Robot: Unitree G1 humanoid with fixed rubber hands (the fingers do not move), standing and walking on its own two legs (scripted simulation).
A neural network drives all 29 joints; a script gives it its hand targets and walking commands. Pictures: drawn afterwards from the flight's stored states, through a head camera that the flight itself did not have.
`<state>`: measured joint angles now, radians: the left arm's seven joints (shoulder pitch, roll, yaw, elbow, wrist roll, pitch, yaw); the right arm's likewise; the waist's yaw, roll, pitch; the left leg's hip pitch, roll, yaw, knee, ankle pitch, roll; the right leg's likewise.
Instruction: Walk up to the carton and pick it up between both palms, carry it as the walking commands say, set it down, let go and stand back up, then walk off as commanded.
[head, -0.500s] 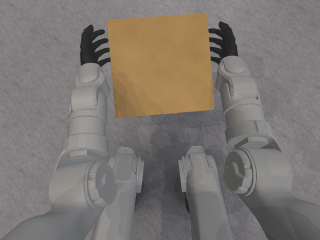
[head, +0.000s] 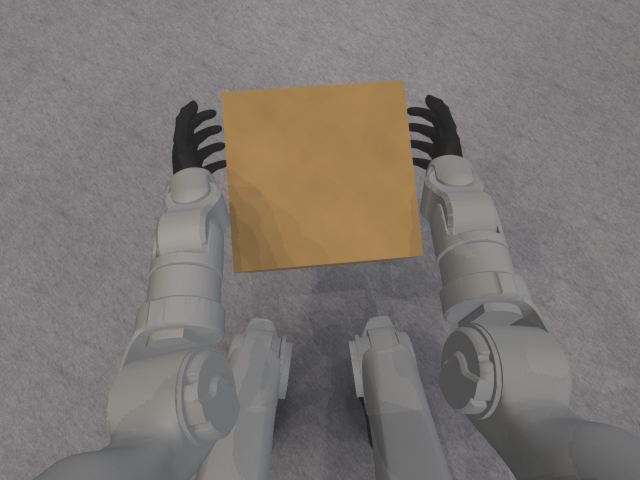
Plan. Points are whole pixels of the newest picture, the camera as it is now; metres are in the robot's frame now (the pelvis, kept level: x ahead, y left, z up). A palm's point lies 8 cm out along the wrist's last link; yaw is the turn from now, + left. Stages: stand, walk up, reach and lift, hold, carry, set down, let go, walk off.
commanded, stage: reach and lift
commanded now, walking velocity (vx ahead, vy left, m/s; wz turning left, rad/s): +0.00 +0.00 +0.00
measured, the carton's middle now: (318, 189) +0.48 +0.00 -0.15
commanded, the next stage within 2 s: none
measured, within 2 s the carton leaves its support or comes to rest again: neither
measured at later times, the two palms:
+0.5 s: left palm (166, 157) +0.46 +0.14 +0.02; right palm (468, 148) +0.47 -0.15 +0.01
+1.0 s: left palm (120, 132) +0.44 +0.15 +0.10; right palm (506, 125) +0.45 -0.15 +0.09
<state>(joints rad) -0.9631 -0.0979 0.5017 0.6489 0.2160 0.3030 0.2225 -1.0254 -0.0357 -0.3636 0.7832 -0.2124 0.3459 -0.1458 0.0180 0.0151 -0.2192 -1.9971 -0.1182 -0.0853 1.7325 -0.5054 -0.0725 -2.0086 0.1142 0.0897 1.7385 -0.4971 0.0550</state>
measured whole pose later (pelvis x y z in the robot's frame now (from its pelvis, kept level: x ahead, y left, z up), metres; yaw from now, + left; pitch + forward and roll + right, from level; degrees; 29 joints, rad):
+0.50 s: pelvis +0.02 +0.00 +0.06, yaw +0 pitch +40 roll +1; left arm -0.84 -0.12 0.48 0.66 0.23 0.29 0.19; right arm -0.88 0.00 -0.36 0.78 -0.22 0.32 -0.15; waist 0.02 0.02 -0.26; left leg -1.74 -0.12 -0.10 1.54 -0.49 -0.06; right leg -1.75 0.11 0.10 1.55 -0.49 0.05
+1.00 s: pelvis +0.04 +0.00 +0.14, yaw +0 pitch +34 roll +1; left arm -0.69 -0.14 0.46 0.65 0.25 0.27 0.13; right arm -0.71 0.05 -0.36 0.73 -0.22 0.30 -0.13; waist 0.02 0.01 -0.26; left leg -1.41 -0.11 -0.13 1.27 -0.45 -0.05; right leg -1.42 0.10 0.11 1.28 -0.45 0.03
